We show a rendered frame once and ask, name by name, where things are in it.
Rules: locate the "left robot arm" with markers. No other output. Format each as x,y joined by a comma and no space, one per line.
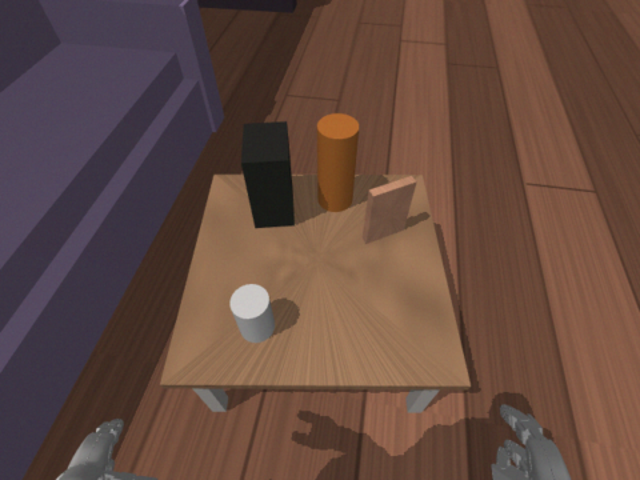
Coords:
83,472

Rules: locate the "left robot hand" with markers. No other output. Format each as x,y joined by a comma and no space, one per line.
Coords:
97,449

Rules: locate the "right robot hand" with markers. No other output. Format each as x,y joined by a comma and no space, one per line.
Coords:
540,461

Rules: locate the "sofa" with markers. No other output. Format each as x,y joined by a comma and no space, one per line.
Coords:
105,107

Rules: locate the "coffee table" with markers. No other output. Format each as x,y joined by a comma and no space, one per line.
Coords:
348,315

